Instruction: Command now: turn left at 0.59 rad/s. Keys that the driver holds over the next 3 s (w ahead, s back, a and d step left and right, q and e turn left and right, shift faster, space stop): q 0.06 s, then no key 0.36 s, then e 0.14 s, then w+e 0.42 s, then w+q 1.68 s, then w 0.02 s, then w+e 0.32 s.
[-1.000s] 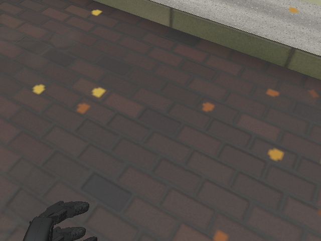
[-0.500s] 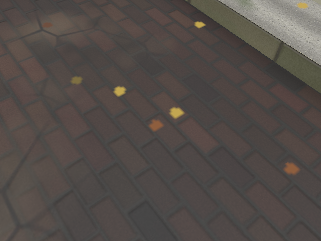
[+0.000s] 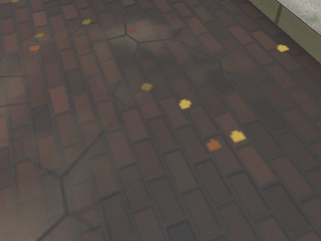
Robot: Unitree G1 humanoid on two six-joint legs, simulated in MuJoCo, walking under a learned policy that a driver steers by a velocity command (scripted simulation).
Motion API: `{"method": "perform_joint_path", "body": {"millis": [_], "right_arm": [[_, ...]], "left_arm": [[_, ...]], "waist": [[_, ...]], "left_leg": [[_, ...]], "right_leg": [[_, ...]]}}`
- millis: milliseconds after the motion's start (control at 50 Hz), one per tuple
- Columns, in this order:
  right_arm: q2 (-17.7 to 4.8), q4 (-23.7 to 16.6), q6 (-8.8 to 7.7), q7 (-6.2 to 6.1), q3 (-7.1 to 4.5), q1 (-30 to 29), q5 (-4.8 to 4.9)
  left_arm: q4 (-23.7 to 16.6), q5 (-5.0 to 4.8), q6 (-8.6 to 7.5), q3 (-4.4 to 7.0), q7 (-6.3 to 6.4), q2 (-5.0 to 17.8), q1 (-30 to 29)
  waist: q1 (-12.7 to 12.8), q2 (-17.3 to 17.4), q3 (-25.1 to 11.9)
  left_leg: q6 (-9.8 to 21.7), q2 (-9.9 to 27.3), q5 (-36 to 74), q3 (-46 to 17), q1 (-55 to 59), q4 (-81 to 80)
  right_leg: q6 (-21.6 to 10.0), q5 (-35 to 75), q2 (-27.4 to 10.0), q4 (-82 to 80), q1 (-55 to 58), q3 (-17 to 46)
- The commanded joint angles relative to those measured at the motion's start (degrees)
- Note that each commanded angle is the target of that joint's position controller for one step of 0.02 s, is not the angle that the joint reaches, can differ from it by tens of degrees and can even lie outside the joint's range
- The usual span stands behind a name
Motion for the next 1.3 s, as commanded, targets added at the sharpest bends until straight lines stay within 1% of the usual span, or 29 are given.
{"method": "perform_joint_path", "body": {"millis": [20,60,120,200,240,300,320,340,360,380,400,440,500,560,600,640,700,780,840,880,900,920,940,960,1000,1020,1120,1180,1300], "right_arm": [[-10.5,-2.7,-1.00,0.14,-3.72,3.7,-0.16],[-7.1,-1.2,0.13,-0.04,-2.91,5.4,-0.16],[-4.0,-3.0,0.02,0.08,-1.46,0.9,0.54],[-1.9,-4.1,-0.28,0.41,0.10,-1.6,-0.23],[-2.5,-3.8,-0.29,0.61,0.15,-1.3,-0.06],[-2.4,-1.1,-0.35,0.91,0.05,3.4,-0.18],[-3.5,-1.0,-0.36,0.79,-0.05,3.6,-0.44],[-6.5,-1.5,-0.26,0.30,-0.42,4.5,-0.74],[-8.4,-2.1,-0.20,0.18,-0.36,0.2,-2.01],[-4.0,-2.6,-0.89,0.68,0.64,-1.7,-2.31],[-2.3,-1.9,-1.54,1.02,1.30,-2.8,-2.59],[-2.1,-0.6,-2.44,1.09,1.45,-2.7,-2.47],[-2.7,0.7,-2.75,0.86,1.46,-0.4,-2.68],[-5.8,1.0,-2.04,-0.29,0.15,0.1,-1.95],[-6.9,1.1,-1.56,-0.91,-0.59,2.1,-1.49],[-8.0,2.4,-2.76,-1.03,-1.10,6.8,-1.24],[-4.6,2.9,-5.40,-0.85,-0.56,3.0,0.11],[-6.7,3.2,-6.38,0.35,-1.66,-0.2,-0.22],[-8.6,4.4,-6.22,1.44,-2.35,0.8,1.08],[-6.6,5.0,-6.15,1.68,-1.67,1.4,0.85],[-3.1,4.9,-6.36,1.84,-0.43,1.5,-0.52],[1.6,-0.5,-7.22,1.64,1.16,-1.4,-1.92],[-2.9,-0.8,-8.69,1.56,0.45,-3.4,0.64],[-5.5,-0.9,-9.63,1.97,-0.10,-4.6,2.39],[-6.1,1.8,-10.29,1.76,-0.36,-1.7,0.00],[-6.2,2.8,-9.91,1.97,-0.62,-0.4,-0.65],[-2.6,4.0,-7.70,2.70,0.33,-1.9,-0.23],[-0.8,2.9,-7.97,3.39,1.28,-6.5,0.43],[0.0,0.2,-8.72,5.80,2.13,-13.8,1.06]], "left_arm": [[-6.1,0.28,-0.84,1.87,0.93,7.6,-6.0],[-6.6,-1.25,-0.49,1.18,1.48,6.1,-6.4],[-5.6,-0.78,0.41,1.12,1.73,6.7,-1.8],[-5.2,-1.18,0.98,1.85,1.19,9.3,-0.9],[-4.7,-1.70,1.15,2.06,0.66,10.2,-0.6],[-3.6,-3.07,1.19,1.49,0.33,9.5,-1.0],[-2.2,-3.18,0.73,0.95,0.20,8.1,1.8],[-2.3,-1.22,-0.01,-0.07,-0.28,5.3,3.4],[-3.2,0.12,-0.78,-1.19,-0.57,1.9,3.9],[-3.2,0.17,-0.68,-0.82,-0.17,4.6,-0.1],[-3.2,-0.17,-0.66,-0.65,-0.19,5.3,-1.2],[-1.9,-0.07,-0.36,-0.86,-0.08,5.4,-0.7],[-0.4,-1.32,-0.17,-0.66,-0.43,6.9,-0.4],[-0.7,-1.90,0.06,-0.32,-0.05,7.3,-1.0],[-0.9,-2.41,0.42,-0.26,0.14,6.4,-0.8],[-3.5,-3.10,0.45,0.49,-0.22,7.2,-4.6],[-3.0,-3.41,0.16,0.97,-0.69,6.2,-2.4],[-3.2,-2.93,-0.59,-0.46,-2.71,3.5,-2.0],[-2.9,-3.09,-0.45,-0.13,-3.30,5.0,1.2],[-0.5,-3.11,-0.15,1.32,-2.71,7.4,8.8],[1.2,-3.79,-0.09,3.24,-2.03,11.3,16.4],[-0.2,-3.02,-1.07,4.82,-1.49,20.8,19.5],[-2.2,-2.24,-2.75,3.53,-2.36,17.2,18.2],[-2.7,-2.02,-3.80,2.45,-2.54,13.6,15.3],[-4.0,-2.17,-3.94,0.89,-2.23,8.7,9.2],[-4.8,-1.56,-3.84,0.29,-1.87,7.5,7.4],[-3.7,-1.30,-4.32,0.11,-0.59,7.8,10.1],[-2.9,-1.03,-4.32,-0.04,0.01,7.8,10.6],[0.1,-1.35,-3.83,0.50,0.37,8.6,13.7]], "waist": [[-2.4,-10.9,-3.4],[-1.7,-9.5,-2.6],[1.3,-10.5,-2.7],[2.8,-13.3,-5.0],[3.1,-14.4,-5.3],[0.3,-12.8,-5.0],[0.4,-10.7,-5.2],[1.7,-2.4,-8.7],[4.6,10.1,-7.9],[1.6,7.2,-7.3],[2.0,6.3,-6.1],[1.6,6.6,-5.0],[0.6,2.1,-1.5],[0.1,2.5,-0.8],[-1.9,5.8,-1.4],[-4.5,6.7,2.5],[-1.6,3.2,3.8],[-0.8,2.5,0.0],[0.7,2.5,-0.8],[4.1,-0.2,-2.1],[7.3,-7.8,-4.3],[6.4,-25.3,-5.4],[7.7,-14.6,-7.8],[6.2,-11.5,-2.7],[2.6,-6.5,0.3],[1.4,-7.6,0.3],[2.1,-5.7,0.0],[3.8,-6.4,1.9],[5.9,-4.8,5.5]], "left_leg": [[-2.8,3.3,-6.4,1.5,-7.1,22.7],[-4.8,3.9,-2.1,2.9,-9.4,29.2],[-6.2,4.9,-0.9,6.0,-9.5,23.5],[-6.3,7.7,-4.1,8.7,-0.7,7.8],[-5.6,7.7,-3.9,10.9,4.6,0.9],[-2.6,6.7,10.0,13.0,15.0,-19.1],[-0.7,7.9,16.5,10.6,21.1,-24.5],[1.4,15.7,29.9,1.2,29.6,-22.9],[8.1,23.1,35.1,-5.5,25.3,-20.2],[11.1,22.6,28.1,-5.0,20.7,-21.1],[9.2,19.8,22.4,-2.9,19.8,-21.2],[4.9,15.9,15.9,0.6,19.0,-20.9],[2.3,13.5,13.8,3.5,18.2,-20.4],[5.0,16.8,15.7,2.2,19.3,-21.0],[9.0,21.4,-3.0,-2.9,21.0,-25.8],[14.2,30.1,-15.1,-13.4,21.7,-32.1],[12.6,28.9,-9.0,-7.6,26.2,-33.9],[9.5,23.5,4.0,7.5,20.8,-32.5],[8.9,24.0,-0.1,10.9,17.0,-28.4],[6.3,22.0,-0.2,15.4,9.7,-17.6],[2.8,18.1,3.8,20.5,3.8,-0.1],[-2.7,7.7,-12.4,19.4,-17.0,24.5],[-1.6,7.4,-12.1,7.1,-23.9,32.0],[0.3,10.6,-6.7,6.1,-27.2,32.5],[1.3,14.8,3.5,6.6,-22.2,25.1],[1.1,15.8,7.3,6.8,-18.0,21.7],[-1.4,14.8,21.1,10.3,-16.4,11.9],[-1.2,13.2,29.6,12.1,-12.4,0.7],[1.8,10.1,30.0,12.9,-13.5,-11.5]], "right_leg": [[-12.0,13.0,-19.3,-13.3,5.1,16.9],[-10.2,15.4,-15.8,-11.9,7.9,10.3],[-11.8,19.7,-14.1,-11.7,11.9,6.2],[-12.8,22.8,-15.6,-10.3,13.7,4.6],[-13.1,24.6,-16.2,-9.8,12.2,4.8],[-10.8,24.4,-15.1,-6.3,9.5,3.8],[-7.6,20.3,-13.9,-5.3,6.0,2.9],[-2.7,9.5,-10.3,0.6,0.6,-0.7],[1.8,-6.7,-5.5,1.0,-3.1,-5.3],[3.5,-8.4,-5.6,1.2,0.2,-3.8],[3.6,-3.2,-5.5,-1.2,1.5,-3.6],[3.8,5.9,-6.0,-4.5,3.6,-2.8],[2.7,6.9,-5.7,-4.6,2.5,-2.4],[2.7,4.9,-4.4,-0.4,-1.7,-2.7],[2.4,-7.8,-2.0,8.7,-7.7,-6.0],[0.7,-18.0,-5.8,27.1,-20.5,-1.3],[0.0,-12.7,-8.5,28.4,-26.6,1.7],[0.1,-5.7,-8.1,15.2,-11.5,-4.0],[-1.0,-1.7,-5.1,7.5,-2.1,-8.3],[-3.2,-2.7,-0.9,4.6,10.1,-11.2],[-6.2,-4.9,-3.0,0.2,19.3,-4.5],[-17.5,-17.7,-18.8,-13.6,27.0,32.9],[-22.1,-29.2,-23.5,-22.2,27.7,46.1],[-20.4,-28.1,-23.2,-22.0,25.2,41.1],[-15.5,-14.0,-18.3,-19.0,18.5,27.0],[-13.8,-7.6,-15.7,-19.5,15.6,21.0],[-10.9,19.2,-11.9,-21.7,15.7,4.9],[-8.3,19.0,-9.6,-24.1,13.2,-1.8],[-7.3,26.4,-13.4,-23.3,22.1,-6.2]]}}
Next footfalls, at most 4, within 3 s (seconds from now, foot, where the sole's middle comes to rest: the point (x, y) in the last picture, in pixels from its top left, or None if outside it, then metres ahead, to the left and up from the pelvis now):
0.34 left None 0.01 0.14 -0.77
0.90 right None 0.12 -0.14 -0.77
1.42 left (180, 233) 0.50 -0.01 -0.77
1.86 right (221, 170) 0.79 -0.22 -0.77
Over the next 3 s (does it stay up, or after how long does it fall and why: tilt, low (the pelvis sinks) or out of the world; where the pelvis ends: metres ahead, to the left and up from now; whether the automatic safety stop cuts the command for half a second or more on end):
stays up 1.16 0.16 0.00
